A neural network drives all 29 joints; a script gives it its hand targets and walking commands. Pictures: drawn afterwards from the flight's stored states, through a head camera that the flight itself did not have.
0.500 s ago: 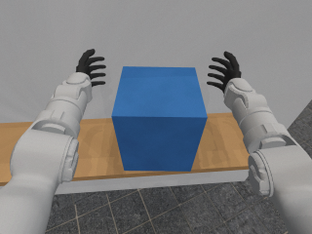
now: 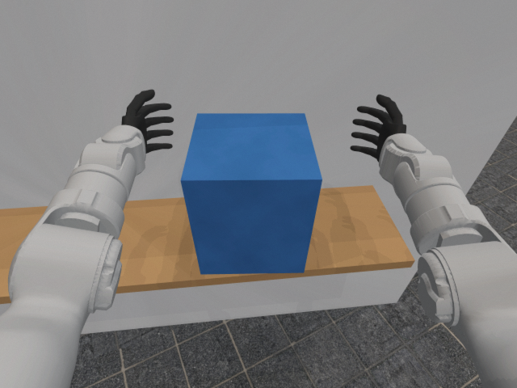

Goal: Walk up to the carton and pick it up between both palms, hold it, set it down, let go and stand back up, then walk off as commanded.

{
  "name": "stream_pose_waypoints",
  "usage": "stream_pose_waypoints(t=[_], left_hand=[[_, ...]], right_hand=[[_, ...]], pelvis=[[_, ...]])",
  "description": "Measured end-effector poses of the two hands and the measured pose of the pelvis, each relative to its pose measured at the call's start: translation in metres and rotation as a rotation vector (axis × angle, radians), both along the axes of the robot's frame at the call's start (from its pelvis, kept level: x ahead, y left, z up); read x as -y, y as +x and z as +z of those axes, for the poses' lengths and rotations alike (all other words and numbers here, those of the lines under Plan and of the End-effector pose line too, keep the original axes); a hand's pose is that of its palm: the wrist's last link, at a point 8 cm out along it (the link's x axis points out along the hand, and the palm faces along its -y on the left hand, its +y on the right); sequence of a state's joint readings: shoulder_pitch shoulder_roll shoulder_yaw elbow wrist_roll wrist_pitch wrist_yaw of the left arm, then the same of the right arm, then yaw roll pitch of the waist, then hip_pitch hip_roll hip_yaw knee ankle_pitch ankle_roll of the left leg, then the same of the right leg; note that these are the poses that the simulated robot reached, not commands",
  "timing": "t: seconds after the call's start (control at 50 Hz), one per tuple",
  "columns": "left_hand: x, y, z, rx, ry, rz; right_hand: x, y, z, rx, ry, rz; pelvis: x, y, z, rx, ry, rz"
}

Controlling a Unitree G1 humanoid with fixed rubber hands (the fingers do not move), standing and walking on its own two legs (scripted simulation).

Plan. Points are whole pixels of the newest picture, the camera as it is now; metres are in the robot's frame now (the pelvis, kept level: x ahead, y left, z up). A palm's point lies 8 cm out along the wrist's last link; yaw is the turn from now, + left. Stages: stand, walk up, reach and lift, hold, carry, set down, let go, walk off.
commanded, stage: set down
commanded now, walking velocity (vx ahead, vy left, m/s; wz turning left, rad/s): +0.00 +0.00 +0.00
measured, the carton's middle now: (251, 195) +0.49 -0.02 +0.05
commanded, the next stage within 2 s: none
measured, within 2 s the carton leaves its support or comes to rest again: neither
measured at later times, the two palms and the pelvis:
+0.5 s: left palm (117, 194) +0.42 +0.20 +0.13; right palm (377, 196) +0.39 -0.23 +0.12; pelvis +0.02 +0.00 +0.00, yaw +0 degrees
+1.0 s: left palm (113, 238) +0.36 +0.20 +0.10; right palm (382, 229) +0.34 -0.22 +0.09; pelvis +0.01 +0.00 +0.00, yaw +0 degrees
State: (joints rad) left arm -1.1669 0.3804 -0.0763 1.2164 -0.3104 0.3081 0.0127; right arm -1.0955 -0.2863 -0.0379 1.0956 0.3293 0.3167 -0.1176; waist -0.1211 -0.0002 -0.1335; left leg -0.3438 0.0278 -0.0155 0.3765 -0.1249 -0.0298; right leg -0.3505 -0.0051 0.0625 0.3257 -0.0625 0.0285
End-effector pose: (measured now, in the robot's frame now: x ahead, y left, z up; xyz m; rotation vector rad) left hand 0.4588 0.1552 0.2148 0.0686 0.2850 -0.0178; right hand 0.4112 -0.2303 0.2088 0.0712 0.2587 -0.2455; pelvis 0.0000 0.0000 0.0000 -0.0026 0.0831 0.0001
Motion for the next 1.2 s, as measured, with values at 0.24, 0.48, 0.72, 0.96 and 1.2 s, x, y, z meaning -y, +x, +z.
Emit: stream_pose_waypoints(t=[0.24,0.48,0.72,0.96,1.2], left_hand=[[-0.018,0.001,-0.032,-0.005,0.007,0.03],[-0.041,-0.031,-0.081,0.009,0.031,0.001],[-0.053,-0.069,-0.071,-0.024,0.022,0.026],[-0.045,-0.09,-0.108,-0.059,-0.005,0.001],[-0.06,-0.128,-0.146,-0.073,-0.007,0.027]], right_hand=[[-0.01,0.009,-0.043,-0.036,-0.044,0.034],[-0.003,-0.02,-0.089,0.046,0.008,0.007],[-0.01,-0.044,-0.074,0.02,-0.018,0.042],[-0.007,-0.069,-0.111,-0.023,-0.023,0.041],[-0.013,-0.091,-0.135,-0.018,-0.051,0.046]], pelvis=[[-0.002,0.009,0.0,-0.012,-0.002,0.0],[-0.003,0.024,0.002,0.017,-0.004,0.0],[-0.002,0.011,0.002,0.086,-0.003,0.0],[-0.002,0.013,0.002,0.093,-0.004,0.001],[-0.004,0.024,0.003,0.095,-0.005,0.001]])
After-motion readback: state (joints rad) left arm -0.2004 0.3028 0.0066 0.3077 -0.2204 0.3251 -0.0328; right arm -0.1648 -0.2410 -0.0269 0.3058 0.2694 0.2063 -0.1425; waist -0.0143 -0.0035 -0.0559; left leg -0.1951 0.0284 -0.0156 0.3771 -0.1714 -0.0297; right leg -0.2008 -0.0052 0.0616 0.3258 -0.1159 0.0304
